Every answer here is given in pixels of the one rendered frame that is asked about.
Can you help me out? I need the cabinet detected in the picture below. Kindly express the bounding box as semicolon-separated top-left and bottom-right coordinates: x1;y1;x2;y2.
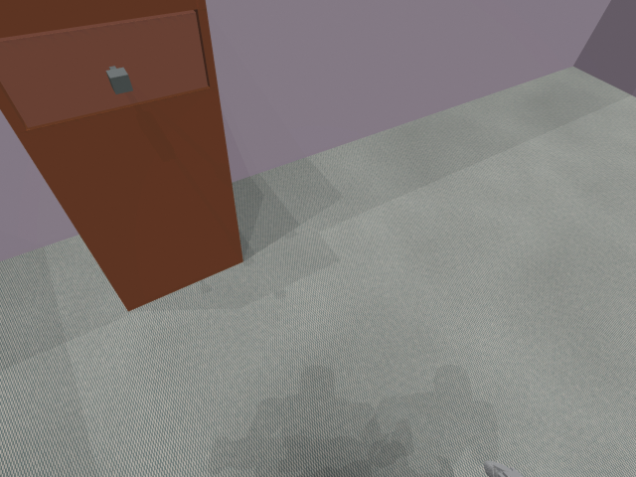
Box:
0;0;243;311

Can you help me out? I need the drawer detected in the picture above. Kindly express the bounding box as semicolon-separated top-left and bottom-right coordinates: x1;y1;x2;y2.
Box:
0;10;208;128

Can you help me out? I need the handle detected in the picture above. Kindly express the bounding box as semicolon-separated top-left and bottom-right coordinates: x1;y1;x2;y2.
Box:
106;66;133;94

